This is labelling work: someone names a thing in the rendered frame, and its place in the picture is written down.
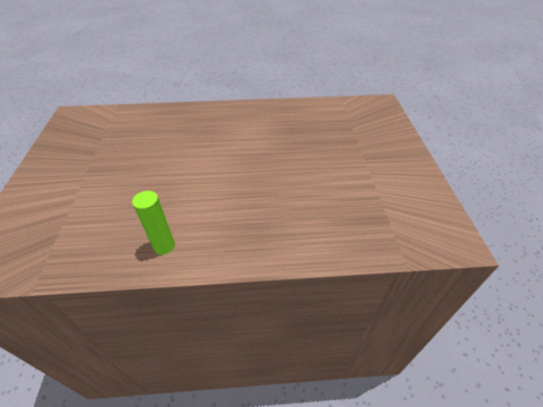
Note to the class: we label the can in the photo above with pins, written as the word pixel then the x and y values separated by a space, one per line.
pixel 152 217

